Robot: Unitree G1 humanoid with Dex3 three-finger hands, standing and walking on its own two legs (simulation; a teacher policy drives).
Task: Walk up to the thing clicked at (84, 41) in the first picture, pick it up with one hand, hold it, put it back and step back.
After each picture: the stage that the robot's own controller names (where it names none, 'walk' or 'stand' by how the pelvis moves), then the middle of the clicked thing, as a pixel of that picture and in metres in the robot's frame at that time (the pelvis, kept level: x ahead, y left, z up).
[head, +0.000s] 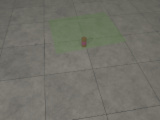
stand; (83, 42) +1.51 +0.01 -0.72
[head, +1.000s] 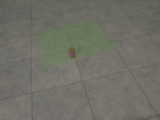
walk; (72, 53) +1.37 +0.23 -0.70
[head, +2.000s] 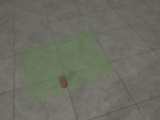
walk; (63, 82) +0.88 +0.29 -0.71
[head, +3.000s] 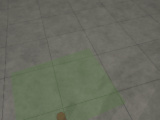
walk; (61, 119) +0.53 +0.23 -0.71
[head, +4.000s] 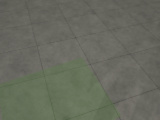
stand; out of the picture +0.43 +0.21 -0.72
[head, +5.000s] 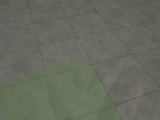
stand; out of the picture +0.41 +0.20 -0.73
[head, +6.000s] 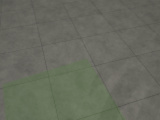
stand; out of the picture +0.41 +0.19 -0.73
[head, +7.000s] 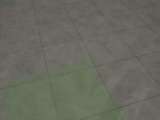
stand; out of the picture +0.40 +0.19 -0.73
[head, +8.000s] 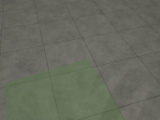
go down; out of the picture +0.41 +0.18 -0.73
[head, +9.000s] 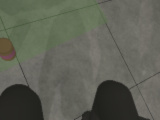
go down; (6, 50) +0.48 +0.27 -0.31
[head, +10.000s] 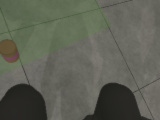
approach; (9, 51) +0.47 +0.28 -0.30
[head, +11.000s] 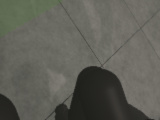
close in; out of the picture +0.45 +0.33 -0.22
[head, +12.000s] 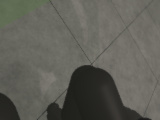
close; out of the picture +0.44 +0.34 -0.23
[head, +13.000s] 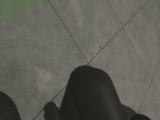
lift; out of the picture +0.43 +0.32 -0.23
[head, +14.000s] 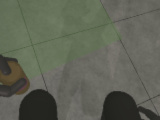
lift; (15, 79) +0.34 +0.24 -0.08
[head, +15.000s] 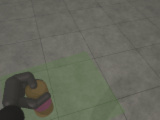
hold; (40, 99) +0.32 +0.16 +0.02
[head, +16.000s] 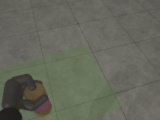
hold; (38, 100) +0.32 +0.17 -0.02
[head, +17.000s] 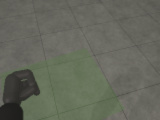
hold; out of the picture +0.13 +0.16 -0.66
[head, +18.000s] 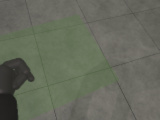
crouch; out of the picture +0.10 +0.35 -0.60
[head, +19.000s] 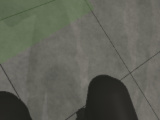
lower; out of the picture -0.05 +0.57 -0.29
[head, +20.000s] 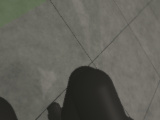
lower; out of the picture -0.28 +0.72 -0.25
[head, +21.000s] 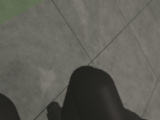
lower; out of the picture -0.44 +0.88 -0.25
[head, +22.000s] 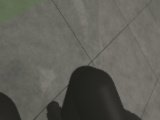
lower; out of the picture -0.59 +1.04 -0.26
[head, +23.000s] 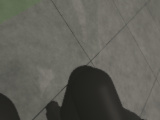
lower; out of the picture -0.74 +1.20 -0.26
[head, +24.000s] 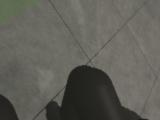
open; out of the picture -0.88 +1.36 -0.26
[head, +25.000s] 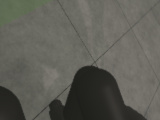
stand; out of the picture -1.00 +1.52 -0.26
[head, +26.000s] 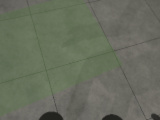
walk; out of the picture -0.65 +1.97 -0.54
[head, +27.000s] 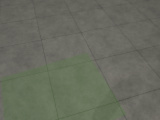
stand; out of the picture -0.66 +2.18 -0.69
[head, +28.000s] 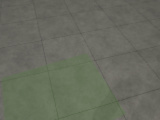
stand; out of the picture -0.72 +2.36 -0.70
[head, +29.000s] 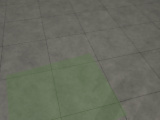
stand; out of the picture -0.79 +2.52 -0.73
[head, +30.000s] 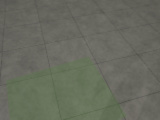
stand; out of the picture -0.88 +2.68 -0.75
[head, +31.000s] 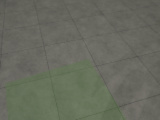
stand; out of the picture -0.97 +2.84 -0.75
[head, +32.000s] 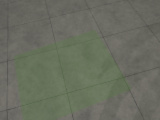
walk; out of the picture -0.91 +3.03 -0.73
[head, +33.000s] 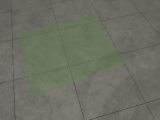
walk; out of the picture -0.64 +3.15 -0.72
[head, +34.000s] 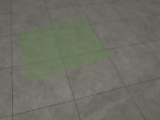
stand; out of the picture -0.55 +3.29 -0.73
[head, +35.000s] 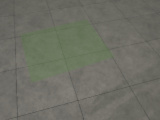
stand; out of the picture -0.59 +3.43 -0.74
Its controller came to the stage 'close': yes
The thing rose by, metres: 0.69
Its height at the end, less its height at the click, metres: -0.02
